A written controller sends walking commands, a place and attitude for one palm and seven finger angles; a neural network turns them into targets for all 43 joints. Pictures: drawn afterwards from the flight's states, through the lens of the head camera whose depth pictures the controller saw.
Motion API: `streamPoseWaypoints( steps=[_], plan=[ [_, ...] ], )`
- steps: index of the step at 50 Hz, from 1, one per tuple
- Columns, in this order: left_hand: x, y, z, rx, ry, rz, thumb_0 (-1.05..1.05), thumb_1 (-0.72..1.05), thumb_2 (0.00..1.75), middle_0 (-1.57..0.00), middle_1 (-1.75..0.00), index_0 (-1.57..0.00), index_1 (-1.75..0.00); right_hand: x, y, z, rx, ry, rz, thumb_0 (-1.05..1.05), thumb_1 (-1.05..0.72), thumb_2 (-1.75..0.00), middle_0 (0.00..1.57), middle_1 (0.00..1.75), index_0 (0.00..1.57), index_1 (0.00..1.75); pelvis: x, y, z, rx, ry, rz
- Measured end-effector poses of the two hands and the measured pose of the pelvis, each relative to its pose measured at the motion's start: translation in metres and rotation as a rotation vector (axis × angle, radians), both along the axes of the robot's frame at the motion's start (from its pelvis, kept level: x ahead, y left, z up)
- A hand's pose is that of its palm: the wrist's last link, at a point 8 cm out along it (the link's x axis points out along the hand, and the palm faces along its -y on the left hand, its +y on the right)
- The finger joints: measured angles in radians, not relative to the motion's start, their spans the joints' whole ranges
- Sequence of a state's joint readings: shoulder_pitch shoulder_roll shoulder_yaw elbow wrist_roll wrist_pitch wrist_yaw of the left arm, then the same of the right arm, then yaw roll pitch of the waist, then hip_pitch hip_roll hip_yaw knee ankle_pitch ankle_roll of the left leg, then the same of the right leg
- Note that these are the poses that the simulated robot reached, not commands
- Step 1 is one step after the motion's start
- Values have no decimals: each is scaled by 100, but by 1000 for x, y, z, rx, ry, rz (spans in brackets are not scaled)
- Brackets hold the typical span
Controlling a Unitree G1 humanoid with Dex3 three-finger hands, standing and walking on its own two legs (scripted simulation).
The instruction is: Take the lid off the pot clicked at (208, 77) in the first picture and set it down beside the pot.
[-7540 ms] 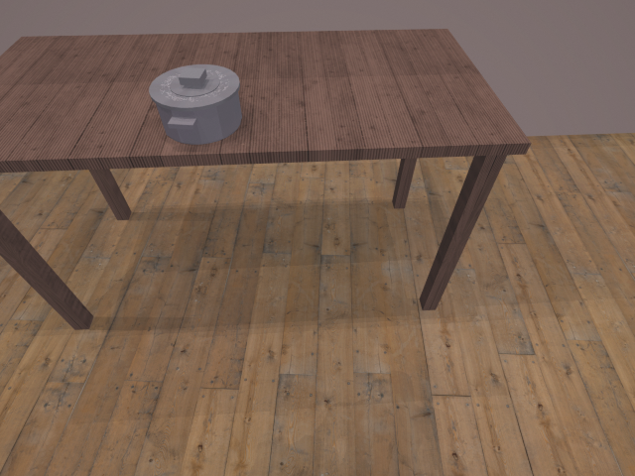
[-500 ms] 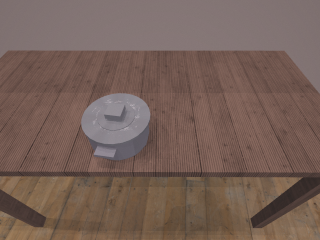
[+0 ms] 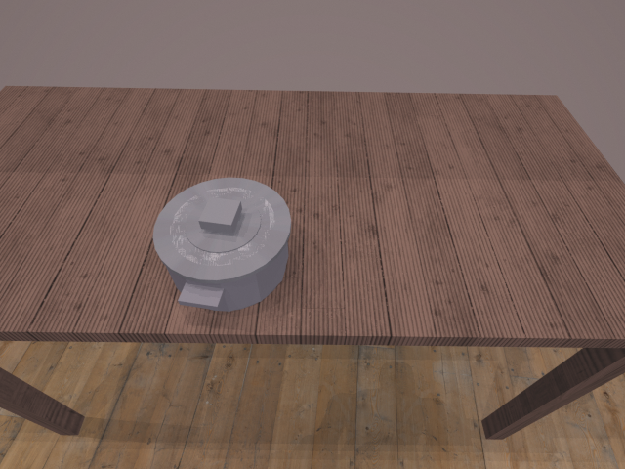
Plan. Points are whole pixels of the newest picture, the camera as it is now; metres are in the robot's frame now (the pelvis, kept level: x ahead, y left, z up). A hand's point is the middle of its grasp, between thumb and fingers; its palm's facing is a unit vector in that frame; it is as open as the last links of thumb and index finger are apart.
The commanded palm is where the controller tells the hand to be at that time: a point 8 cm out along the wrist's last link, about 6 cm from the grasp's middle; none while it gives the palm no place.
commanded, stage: shuffle to correct the standing spot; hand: left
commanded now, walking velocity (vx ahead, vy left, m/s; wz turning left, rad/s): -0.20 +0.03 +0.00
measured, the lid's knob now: (221, 214) +0.41 +0.15 +0.09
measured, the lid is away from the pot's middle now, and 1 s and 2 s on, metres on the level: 0.00 0.00 0.00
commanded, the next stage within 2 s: come to a stop and stand still in 0.12 s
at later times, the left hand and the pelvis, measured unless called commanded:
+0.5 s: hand out of the picture -0.01 +0.20 -0.18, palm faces +0.00 -0.98 -0.20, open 7.4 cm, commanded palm none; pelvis -0.04 +0.02 +0.00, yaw -1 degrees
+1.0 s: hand out of the picture +0.02 +0.18 -0.17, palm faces +0.04 -0.97 -0.23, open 7.3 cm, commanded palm none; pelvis +0.01 +0.01 +0.00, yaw +1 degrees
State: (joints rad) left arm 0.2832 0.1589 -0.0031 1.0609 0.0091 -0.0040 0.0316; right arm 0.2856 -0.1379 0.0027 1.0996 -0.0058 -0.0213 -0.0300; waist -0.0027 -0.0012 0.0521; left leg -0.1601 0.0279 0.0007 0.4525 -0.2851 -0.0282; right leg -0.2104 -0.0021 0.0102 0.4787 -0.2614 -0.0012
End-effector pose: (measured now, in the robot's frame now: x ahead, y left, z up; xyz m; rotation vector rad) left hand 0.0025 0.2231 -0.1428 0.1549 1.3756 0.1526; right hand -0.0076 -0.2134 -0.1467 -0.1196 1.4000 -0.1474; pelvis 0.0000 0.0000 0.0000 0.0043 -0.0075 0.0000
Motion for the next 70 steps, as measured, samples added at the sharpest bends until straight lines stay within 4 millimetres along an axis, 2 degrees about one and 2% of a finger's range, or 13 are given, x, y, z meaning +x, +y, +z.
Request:
streamPoseWaypoints(
  steps=[8,15,19,26,33,36,40,45,50,56,62,70],
  plan=[
    [-10,2,-2,1,12,5,1,91,90,-20,-29,-21,-30,-3,-2,0,-15,-10,-14,1,-92,-90,20,30,19,30,-11,3,-2,6,3,-9],
    [-14,16,-6,25,-24,-15,1,91,90,-20,-29,-21,-30,-4,-6,-4,-34,-65,-23,1,-92,-90,20,30,19,30,-33,7,-9,5,3,-14],
    [-15,24,-6,24,-44,-27,1,91,90,-20,-29,-20,-30,-11,-2,-1,-38,-87,-14,1,-92,-90,20,30,19,30,-41,13,-9,1,0,-16],
    [-23,27,-3,-2,-46,-23,1,91,90,-20,-29,-20,-30,-34,13,6,-22,-35,-12,1,-92,-90,20,30,19,30,-39,19,-2,-12,14,-14],
    [-44,12,-7,-22,34,5,1,91,90,-19,-29,-20,-30,-45,21,1,10,32,-33,1,-91,-90,20,30,19,30,-26,15,-4,-3,8,-5],
    [-49,5,-7,-28,67,-2,1,91,90,-20,-29,-20,-30,-37,21,-2,25,32,-35,1,-91,-90,20,30,20,30,-19,12,-5,0,12,-1],
    [-42,-1,-4,-19,70,8,1,90,90,-20,-29,-20,-30,-14,14,-7,22,2,-32,2,-92,-90,20,30,20,30,-8,9,-6,-6,19,3],
    [-17,-4,-1,-4,17,19,1,90,90,-20,-29,-20,-30,21,-3,-8,-6,-61,-19,2,-93,-90,20,30,20,30,3,7,-5,-10,18,7],
    [9,6,2,33,-44,17,2,92,90,-20,-29,-21,-30,55,-12,-4,-25,-138,1,2,-92,-90,20,30,19,30,8,6,-5,-8,9,10],
    [36,17,7,56,-133,5,1,91,90,-20,-29,-21,-30,80,-12,2,-30,-199,30,1,-92,-90,20,30,19,30,6,6,-4,-6,-2,14],
    [46,22,11,58,-177,-12,1,91,90,-20,-29,-20,-30,81,-7,6,-23,-218,45,1,-91,-90,20,30,19,30,0,8,-3,-5,-9,14],
    [29,24,8,41,-140,-28,1,90,90,-20,-29,-20,-30,49,-3,5,-22,-160,32,1,-92,-90,20,30,20,30,-10,13,-1,-4,-10,6]
  ],
)
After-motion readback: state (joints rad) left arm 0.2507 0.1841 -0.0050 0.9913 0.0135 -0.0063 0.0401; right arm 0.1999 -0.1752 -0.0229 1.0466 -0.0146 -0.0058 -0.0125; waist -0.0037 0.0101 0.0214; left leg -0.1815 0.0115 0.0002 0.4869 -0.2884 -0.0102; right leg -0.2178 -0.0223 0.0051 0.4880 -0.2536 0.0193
